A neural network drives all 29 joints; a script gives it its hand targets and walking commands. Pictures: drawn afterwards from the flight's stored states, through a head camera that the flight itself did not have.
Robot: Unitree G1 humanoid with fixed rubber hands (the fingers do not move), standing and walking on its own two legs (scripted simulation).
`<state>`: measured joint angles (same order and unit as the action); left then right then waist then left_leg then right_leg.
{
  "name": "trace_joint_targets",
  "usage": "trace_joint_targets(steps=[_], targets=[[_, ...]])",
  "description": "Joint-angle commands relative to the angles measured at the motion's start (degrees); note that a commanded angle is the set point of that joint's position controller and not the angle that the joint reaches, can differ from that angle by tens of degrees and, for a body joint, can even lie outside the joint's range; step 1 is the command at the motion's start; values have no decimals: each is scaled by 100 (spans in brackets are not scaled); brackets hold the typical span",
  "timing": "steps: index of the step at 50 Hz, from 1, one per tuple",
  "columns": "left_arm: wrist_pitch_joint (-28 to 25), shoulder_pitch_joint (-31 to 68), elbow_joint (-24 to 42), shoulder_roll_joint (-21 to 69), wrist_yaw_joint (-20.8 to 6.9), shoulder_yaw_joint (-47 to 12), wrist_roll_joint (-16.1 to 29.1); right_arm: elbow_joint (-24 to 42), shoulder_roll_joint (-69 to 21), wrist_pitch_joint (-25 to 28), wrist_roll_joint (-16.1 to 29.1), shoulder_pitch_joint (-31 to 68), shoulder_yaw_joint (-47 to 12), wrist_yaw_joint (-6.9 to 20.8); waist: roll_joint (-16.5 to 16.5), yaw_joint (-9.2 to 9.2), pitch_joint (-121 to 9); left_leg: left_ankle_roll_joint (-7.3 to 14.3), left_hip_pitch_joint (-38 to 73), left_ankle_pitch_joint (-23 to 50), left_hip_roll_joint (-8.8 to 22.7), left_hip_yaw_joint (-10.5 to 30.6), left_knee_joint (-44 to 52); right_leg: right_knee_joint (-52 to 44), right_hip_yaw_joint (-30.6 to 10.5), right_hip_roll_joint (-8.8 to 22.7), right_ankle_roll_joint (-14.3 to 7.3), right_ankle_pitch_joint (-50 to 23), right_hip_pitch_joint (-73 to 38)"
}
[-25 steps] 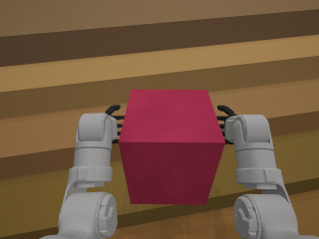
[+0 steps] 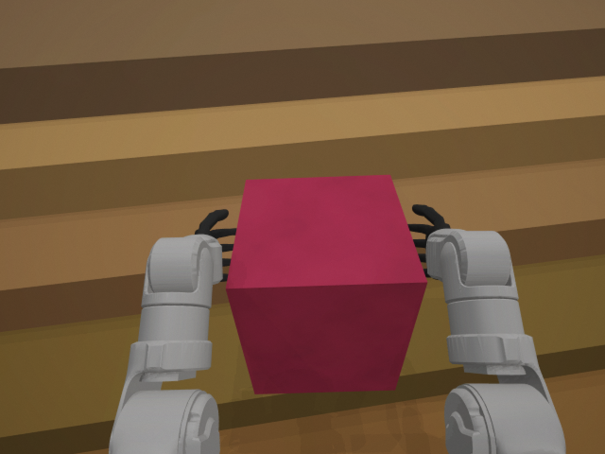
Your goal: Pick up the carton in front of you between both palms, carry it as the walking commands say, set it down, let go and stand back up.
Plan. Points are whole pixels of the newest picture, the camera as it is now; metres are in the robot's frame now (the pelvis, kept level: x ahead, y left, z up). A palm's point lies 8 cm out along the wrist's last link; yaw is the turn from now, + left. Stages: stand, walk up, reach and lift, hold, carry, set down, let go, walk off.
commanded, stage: carry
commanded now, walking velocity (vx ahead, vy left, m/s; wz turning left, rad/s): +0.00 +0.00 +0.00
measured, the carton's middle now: (321, 286) +0.36 +0.00 +0.05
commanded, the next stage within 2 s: none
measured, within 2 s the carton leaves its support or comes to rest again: neither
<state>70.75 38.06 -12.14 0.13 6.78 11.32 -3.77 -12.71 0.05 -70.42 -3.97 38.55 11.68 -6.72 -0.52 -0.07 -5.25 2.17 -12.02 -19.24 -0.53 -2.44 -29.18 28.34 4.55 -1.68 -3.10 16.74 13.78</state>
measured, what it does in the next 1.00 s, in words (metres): shifts its weight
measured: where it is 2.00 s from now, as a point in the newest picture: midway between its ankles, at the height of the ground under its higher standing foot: outside the picture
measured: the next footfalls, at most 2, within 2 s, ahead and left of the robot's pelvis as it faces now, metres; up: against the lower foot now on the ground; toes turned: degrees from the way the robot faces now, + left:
none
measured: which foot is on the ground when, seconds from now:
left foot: down 0.00-1.00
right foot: down 0.00-1.00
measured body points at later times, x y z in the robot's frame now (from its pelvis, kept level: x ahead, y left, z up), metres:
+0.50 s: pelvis -0.03 +0.00 +0.00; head -0.04 +0.00 +0.45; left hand +0.33 +0.15 +0.12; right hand +0.33 -0.15 +0.12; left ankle -0.04 +0.10 -0.74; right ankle -0.02 -0.09 -0.74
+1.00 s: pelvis -0.05 +0.00 +0.00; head -0.07 -0.01 +0.45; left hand +0.30 +0.15 +0.12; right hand +0.31 -0.15 +0.12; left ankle -0.04 +0.10 -0.74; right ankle -0.02 -0.09 -0.74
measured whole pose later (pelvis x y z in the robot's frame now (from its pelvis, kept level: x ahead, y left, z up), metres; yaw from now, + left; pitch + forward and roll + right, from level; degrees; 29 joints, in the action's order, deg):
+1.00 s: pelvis -0.05 +0.00 +0.00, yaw +0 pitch +1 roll +0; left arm 71.0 38.4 -13.0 -0.1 6.6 11.2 -3.8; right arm -13.5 0.3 -71.0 -4.2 39.1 11.3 -6.7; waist -0.3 -0.3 -4.0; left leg 2.0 -15.4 -14.8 -0.5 -3.2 -29.6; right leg 29.0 5.3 -0.8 -3.5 12.5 17.2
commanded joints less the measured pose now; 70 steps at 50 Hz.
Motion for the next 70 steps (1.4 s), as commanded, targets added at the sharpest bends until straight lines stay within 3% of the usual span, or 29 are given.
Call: trace_joint_targets(steps=[1,5,16,24,70], targets=[[-197,4241,670,6373,-1335,-3224,2459,611,-6422,149,2443,4157,-3213,1341,75,5,-2042,554,547,2374,835,593,141,-140,-773,976,-479,-2553,-924],[-192,4228,690,6376,-1327,-3207,2465,644,-6433,144,2466,4167,-3190,1336,51,32,-2115,519,637,2779,900,609,92,-91,-705,953,-444,-2641,-944],[-168,4265,726,6414,-1320,-3232,2466,654,-6450,124,2481,4163,-3197,1348,-82,24,-2086,524,529,2402,861,601,199,-143,-719,971,-461,-2441,-915],[-165,4250,685,6413,-1343,-3190,2461,662,-6460,121,2478,4188,-3219,1336,70,16,-2058,520,409,2124,858,621,245,-182,-732,962,-454,-2259,-888],[-151,4317,785,6436,-1369,-3229,2474,659,-6485,111,2475,4187,-3213,1360,42,-14,-1952,525,51,1033,752,647,237,-355,-807,1019,-449,-1056,-338]])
